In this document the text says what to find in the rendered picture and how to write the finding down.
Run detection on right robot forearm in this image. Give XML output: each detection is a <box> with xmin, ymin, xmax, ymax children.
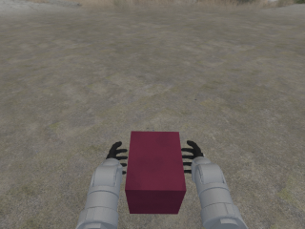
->
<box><xmin>191</xmin><ymin>156</ymin><xmax>249</xmax><ymax>229</ymax></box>

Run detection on left robot forearm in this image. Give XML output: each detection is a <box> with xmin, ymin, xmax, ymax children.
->
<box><xmin>75</xmin><ymin>157</ymin><xmax>123</xmax><ymax>229</ymax></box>

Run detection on right robot hand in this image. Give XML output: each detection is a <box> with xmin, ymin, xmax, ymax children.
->
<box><xmin>181</xmin><ymin>140</ymin><xmax>204</xmax><ymax>174</ymax></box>

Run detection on carton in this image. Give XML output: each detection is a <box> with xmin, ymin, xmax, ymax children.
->
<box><xmin>125</xmin><ymin>131</ymin><xmax>187</xmax><ymax>215</ymax></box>

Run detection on left robot hand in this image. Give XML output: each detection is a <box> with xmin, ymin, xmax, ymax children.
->
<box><xmin>106</xmin><ymin>141</ymin><xmax>128</xmax><ymax>175</ymax></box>

